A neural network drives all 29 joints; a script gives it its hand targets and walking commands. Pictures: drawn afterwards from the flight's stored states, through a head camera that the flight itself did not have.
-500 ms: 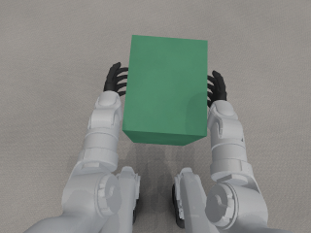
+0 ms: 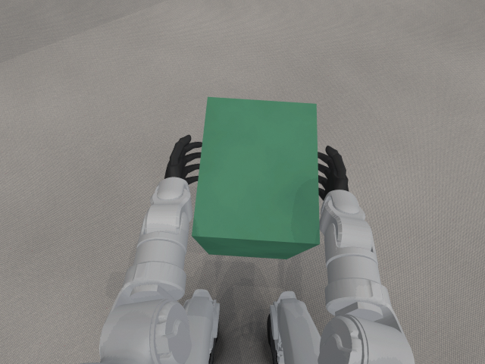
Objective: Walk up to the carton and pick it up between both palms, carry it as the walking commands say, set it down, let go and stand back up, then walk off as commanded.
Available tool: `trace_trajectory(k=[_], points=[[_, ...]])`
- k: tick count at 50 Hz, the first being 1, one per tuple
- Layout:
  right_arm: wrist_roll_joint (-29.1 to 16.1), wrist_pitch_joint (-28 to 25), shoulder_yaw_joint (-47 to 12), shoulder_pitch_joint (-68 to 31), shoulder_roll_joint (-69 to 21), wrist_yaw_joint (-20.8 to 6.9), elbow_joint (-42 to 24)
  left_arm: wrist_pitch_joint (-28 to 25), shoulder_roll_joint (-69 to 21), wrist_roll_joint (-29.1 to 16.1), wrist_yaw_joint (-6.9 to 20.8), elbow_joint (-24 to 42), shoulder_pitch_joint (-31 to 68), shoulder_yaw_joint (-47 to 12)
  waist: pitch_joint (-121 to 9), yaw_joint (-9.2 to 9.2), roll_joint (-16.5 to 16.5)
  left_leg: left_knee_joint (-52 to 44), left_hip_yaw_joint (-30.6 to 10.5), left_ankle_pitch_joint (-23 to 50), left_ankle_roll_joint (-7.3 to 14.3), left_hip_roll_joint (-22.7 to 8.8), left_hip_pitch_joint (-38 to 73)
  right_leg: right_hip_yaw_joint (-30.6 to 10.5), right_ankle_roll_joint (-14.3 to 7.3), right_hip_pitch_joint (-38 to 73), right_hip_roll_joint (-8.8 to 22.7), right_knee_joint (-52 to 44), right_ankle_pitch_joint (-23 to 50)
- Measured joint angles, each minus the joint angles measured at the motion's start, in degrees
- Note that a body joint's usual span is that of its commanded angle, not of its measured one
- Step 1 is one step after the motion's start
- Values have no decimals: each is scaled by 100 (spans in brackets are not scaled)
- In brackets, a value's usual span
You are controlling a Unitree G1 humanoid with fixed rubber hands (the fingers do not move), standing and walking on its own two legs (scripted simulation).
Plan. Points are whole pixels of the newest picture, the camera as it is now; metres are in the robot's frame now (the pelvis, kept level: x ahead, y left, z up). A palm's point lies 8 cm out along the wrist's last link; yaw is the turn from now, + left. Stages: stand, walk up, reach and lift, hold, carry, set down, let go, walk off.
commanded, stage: reach and lift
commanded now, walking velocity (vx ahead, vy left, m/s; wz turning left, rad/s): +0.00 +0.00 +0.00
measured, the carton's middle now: (253, 191) +0.43 -0.01 -0.11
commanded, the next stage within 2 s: none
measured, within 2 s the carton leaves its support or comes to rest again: neither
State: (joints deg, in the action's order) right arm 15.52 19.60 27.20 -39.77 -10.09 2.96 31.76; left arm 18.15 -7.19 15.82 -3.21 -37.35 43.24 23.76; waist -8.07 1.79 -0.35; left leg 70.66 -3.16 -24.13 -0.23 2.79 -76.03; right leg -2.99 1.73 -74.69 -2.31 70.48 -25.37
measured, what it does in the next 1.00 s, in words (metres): rises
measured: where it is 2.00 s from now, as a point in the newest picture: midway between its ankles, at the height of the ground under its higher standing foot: (243, 356)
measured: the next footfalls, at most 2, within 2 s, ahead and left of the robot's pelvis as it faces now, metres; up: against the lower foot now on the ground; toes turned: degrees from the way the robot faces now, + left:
none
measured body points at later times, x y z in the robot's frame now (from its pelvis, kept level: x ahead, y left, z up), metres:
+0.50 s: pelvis +0.01 +0.00 +0.07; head +0.15 +0.00 +0.49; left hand +0.41 +0.12 +0.02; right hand +0.39 -0.15 +0.03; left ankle +0.07 +0.12 -0.61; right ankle +0.06 -0.13 -0.61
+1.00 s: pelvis +0.03 +0.00 +0.12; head +0.11 +0.01 +0.56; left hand +0.39 +0.12 +0.10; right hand +0.38 -0.15 +0.10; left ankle +0.07 +0.12 -0.61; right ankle +0.06 -0.13 -0.61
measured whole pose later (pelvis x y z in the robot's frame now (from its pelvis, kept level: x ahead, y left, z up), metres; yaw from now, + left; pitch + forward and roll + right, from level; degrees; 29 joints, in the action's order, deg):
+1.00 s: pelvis +0.03 +0.00 +0.12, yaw +0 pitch +9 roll +0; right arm 17.8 24.6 20.6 -24.9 -12.0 1.0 25.8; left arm 22.7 -11.5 19.0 -1.4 -28.7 26.2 20.4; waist -0.2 2.2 0.6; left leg 32.2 -3.2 -12.2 0.4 2.0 -28.6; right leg -4.3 1.2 -27.8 -1.0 32.2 -13.2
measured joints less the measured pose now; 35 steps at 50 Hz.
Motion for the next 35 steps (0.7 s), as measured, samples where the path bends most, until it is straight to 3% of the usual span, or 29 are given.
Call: trace_trajectory(k=[35], points=[[243, 159, -287, 1145, -322, -154, -600, 116, -311, 225, 258, 600, -1183, -175, 600, 17, 59, -2723, 0, 864, 37, -53, 3161, -106, -46, 3112, 89, -2680, 873]])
